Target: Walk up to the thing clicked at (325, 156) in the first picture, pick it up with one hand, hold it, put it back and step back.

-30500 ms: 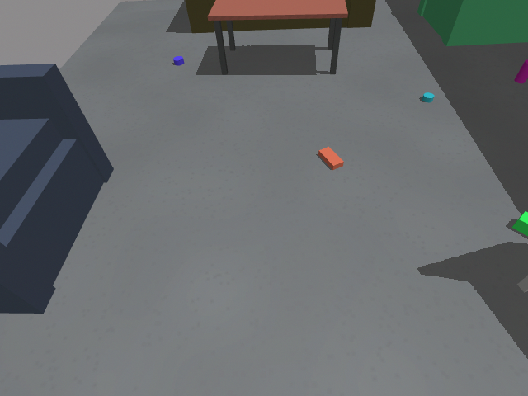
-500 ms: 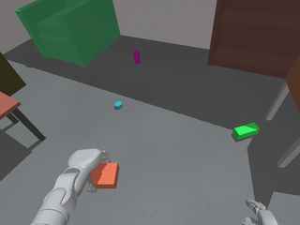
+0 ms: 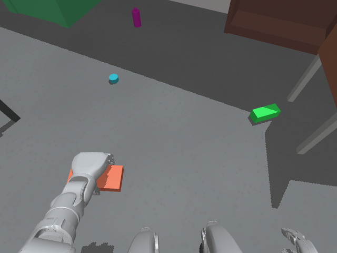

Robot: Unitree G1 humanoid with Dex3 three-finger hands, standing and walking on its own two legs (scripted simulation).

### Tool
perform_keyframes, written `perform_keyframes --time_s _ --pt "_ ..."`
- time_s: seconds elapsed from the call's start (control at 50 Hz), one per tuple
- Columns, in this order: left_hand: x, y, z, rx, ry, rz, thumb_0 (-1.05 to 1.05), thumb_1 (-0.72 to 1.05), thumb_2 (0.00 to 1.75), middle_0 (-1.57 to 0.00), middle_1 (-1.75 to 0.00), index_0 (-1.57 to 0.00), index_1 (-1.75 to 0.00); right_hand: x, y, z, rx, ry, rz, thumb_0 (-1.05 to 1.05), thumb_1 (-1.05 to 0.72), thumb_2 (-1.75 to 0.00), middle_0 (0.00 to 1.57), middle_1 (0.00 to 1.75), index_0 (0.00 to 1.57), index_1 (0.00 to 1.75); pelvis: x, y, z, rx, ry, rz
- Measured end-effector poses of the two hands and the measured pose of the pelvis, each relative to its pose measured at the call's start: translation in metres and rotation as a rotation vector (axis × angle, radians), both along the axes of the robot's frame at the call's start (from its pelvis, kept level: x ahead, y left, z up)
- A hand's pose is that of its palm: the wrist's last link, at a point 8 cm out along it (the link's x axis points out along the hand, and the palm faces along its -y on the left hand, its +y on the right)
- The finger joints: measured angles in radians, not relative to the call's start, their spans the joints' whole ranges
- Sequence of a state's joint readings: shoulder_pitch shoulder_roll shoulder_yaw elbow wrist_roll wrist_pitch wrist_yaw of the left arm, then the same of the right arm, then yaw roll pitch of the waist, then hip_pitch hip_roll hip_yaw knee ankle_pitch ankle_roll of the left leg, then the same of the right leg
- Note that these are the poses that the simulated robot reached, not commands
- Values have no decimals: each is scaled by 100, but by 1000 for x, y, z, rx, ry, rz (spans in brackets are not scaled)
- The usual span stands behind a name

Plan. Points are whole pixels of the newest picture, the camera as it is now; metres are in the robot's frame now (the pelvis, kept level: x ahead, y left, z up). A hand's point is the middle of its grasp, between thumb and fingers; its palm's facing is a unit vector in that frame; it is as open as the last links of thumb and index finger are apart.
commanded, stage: crouch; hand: left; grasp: from above
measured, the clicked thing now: (96, 177) +0.35 +0.23 -0.13
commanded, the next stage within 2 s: lower in 1.46 s
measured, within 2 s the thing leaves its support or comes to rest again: neither
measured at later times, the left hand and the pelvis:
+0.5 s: hand (114, 193) +0.36 +0.23 -0.35, palm faces -0.48 +0.03 -0.88, open 9.5 cm; pelvis -0.04 +0.01 -0.20, yaw -1 degrees
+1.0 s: hand (120, 196) +0.38 +0.24 -0.46, palm faces -0.47 +0.01 -0.88, open 9.5 cm; pelvis -0.04 +0.00 -0.29, yaw -2 degrees
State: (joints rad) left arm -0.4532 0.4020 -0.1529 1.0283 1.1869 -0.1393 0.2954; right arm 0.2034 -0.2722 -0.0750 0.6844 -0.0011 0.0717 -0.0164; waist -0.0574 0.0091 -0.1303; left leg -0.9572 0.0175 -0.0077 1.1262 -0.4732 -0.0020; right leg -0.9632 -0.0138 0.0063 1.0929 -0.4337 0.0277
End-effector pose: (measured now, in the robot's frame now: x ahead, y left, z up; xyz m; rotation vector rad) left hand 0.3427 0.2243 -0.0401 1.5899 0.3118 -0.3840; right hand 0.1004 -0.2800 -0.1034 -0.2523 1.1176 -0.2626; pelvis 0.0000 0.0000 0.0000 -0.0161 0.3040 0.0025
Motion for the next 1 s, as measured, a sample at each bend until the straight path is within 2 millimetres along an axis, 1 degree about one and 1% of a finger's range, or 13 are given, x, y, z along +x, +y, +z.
perform_keyframes --time_s 0.08,0.16,0.22,0.28,0.34,0.4,0.48,0.56,0.68,0.78,0.88,1.0 --pt "7 -1 -43 2 -7 -1 -1 9 38 -78 -35 -82 -34 -29 -3 -37 -23 62 -26 1 -90 -90 21 30 20 30 -10 3 -35 -8 76 1" --pt "15 -3 -84 3 -20 -8 -1 8 38 -78 -35 -82 -34 -56 -1 -76 -35 117 -51 1 -90 -90 20 30 20 30 -19 7 -71 -14 141 0" --pt "20 -2 -113 6 -22 2 -1 8 39 -78 -36 -81 -35 -72 3 -104 -32 149 -62 1 -90 -90 20 30 20 30 -25 9 -97 -17 179 -1" --pt "24 1 -142 9 -8 15 -1 8 40 -78 -37 -81 -36 -83 10 -130 -21 171 -64 1 -90 -90 21 30 20 30 -31 10 -120 -20 211 0" --pt "25 4 -171 4 18 26 -1 7 40 -78 -37 -81 -36 -88 16 -154 -6 183 -54 1 -90 -90 21 30 20 30 -35 11 -142 -23 241 2" --pt "25 7 -201 -5 46 26 -1 7 40 -78 -37 -81 -36 -89 20 -176 6 192 -34 1 -90 -90 21 30 20 30 -38 11 -162 -29 268 5" --pt "25 10 -239 -23 59 12 -1 7 40 -78 -38 -81 -37 -83 21 -203 11 202 7 1 -90 -90 21 30 20 30 -39 10 -189 -39 303 8" --pt "27 11 -273 -35 49 -3 -1 7 40 -78 -38 -81 -37 -73 18 -226 5 207 53 1 -90 -90 21 30 20 30 -38 9 -214 -49 328 10" --pt "34 13 -311 -35 30 9 -1 6 41 -79 -37 -82 -36 -58 12 -252 -8 202 100 0 -90 -90 21 30 20 30 -38 6 -243 -56 344 12" --pt "39 13 -333 -35 28 25 -1 6 41 -79 -37 -82 -36 -53 8 -267 -7 200 117 0 -90 -90 21 30 20 30 -38 5 -259 -59 344 5" --pt "42 14 -348 -38 36 37 -1 6 42 -78 -38 -81 -37 -56 7 -278 -7 208 121 0 -91 -90 21 30 20 30 -39 4 -273 -62 341 -1" --pt "42 15 -367 -38 51 32 -1 6 42 -78 -38 -81 -37 -69 7 -293 -1 235 116 0 -91 -90 21 30 20 30 -42 4 -289 -64 334 -3"
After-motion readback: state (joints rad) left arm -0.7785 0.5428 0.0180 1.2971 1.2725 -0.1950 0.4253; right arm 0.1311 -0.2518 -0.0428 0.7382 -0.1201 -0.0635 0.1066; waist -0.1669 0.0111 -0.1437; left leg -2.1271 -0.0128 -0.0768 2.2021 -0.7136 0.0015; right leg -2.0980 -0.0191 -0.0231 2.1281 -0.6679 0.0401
